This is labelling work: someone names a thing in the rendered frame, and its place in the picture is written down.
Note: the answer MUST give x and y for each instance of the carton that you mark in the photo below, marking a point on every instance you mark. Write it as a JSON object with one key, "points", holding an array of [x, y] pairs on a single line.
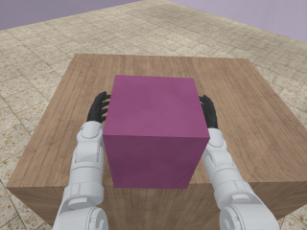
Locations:
{"points": [[155, 132]]}

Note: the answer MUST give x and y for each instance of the robot left forearm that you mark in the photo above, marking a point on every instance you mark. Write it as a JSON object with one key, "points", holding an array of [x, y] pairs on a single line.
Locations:
{"points": [[85, 188]]}

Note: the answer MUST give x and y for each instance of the pedestal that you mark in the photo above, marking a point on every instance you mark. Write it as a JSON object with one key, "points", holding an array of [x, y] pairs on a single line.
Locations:
{"points": [[266, 141]]}

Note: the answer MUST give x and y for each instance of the right robot hand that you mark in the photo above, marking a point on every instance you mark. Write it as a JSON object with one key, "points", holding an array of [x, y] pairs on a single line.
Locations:
{"points": [[209, 112]]}

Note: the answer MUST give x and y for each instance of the left robot hand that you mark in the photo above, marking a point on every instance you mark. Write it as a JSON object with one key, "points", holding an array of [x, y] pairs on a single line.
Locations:
{"points": [[95, 112]]}

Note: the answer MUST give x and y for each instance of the robot right forearm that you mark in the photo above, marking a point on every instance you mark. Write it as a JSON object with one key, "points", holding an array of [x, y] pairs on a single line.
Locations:
{"points": [[229, 186]]}

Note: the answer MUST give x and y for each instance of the robot right upper arm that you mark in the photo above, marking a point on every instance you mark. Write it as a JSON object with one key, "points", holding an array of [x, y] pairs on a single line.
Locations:
{"points": [[247, 217]]}

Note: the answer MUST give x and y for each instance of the robot left upper arm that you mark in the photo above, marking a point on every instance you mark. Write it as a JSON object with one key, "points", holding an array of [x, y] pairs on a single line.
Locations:
{"points": [[91, 218]]}

